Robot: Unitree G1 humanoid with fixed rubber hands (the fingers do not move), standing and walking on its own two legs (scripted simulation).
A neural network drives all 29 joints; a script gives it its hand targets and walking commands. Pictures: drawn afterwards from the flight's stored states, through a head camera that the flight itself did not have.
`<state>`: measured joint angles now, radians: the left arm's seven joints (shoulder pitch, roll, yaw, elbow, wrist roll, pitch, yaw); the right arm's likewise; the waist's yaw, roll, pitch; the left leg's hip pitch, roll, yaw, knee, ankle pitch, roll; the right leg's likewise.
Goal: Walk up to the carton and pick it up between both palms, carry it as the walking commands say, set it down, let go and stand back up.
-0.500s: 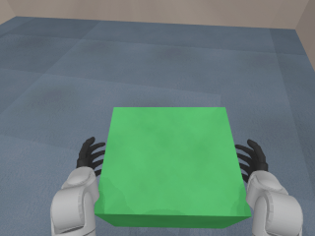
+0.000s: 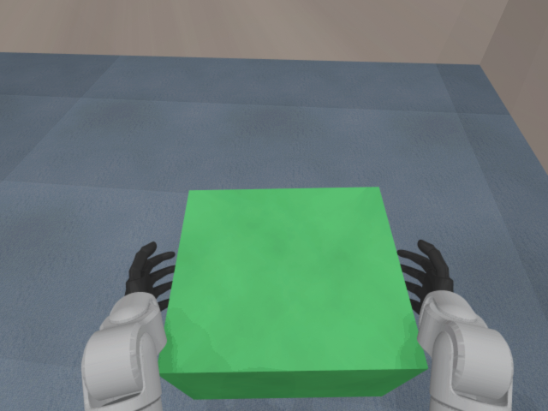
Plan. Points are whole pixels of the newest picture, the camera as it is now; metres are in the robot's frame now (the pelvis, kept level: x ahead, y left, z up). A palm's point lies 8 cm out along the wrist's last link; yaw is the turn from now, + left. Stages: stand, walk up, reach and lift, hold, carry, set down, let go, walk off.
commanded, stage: carry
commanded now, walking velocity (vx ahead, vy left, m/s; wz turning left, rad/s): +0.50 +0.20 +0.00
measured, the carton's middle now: (285, 293) +0.30 +0.00 +0.00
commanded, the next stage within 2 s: none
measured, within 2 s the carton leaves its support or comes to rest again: neither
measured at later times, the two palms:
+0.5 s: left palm (152, 143) +0.55 +0.22 +0.11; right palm (352, 136) +0.57 -0.14 +0.09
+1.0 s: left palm (127, 74) +0.85 +0.36 +0.09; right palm (275, 68) +0.85 +0.00 +0.09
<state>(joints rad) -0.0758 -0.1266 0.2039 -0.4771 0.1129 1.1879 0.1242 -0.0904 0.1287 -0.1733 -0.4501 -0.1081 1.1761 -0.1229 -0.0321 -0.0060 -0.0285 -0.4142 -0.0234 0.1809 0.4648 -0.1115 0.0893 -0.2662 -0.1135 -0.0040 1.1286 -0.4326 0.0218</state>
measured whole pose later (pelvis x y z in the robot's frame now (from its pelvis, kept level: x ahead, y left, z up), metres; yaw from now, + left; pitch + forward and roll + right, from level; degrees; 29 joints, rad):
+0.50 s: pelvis +0.31 +0.03 +0.01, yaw +4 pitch +3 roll +1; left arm -0.08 -0.13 0.17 -0.47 0.11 1.18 0.13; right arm -0.06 0.13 -0.19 -0.51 -0.12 1.20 -0.12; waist 0.01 0.04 -0.05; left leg -0.33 -0.04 0.04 1.11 -0.28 0.02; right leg -0.35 -0.05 -0.21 0.42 -0.13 -0.07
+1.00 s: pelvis +0.60 +0.18 +0.01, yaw -1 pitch +3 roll +1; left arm -0.07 -0.13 0.19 -0.49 0.12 1.22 0.14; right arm -0.08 0.13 -0.19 -0.45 -0.10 1.18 -0.11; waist 0.00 -0.03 -0.03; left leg -0.37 0.02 0.17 0.43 -0.11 0.05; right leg -0.36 -0.11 -0.04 1.06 -0.42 0.03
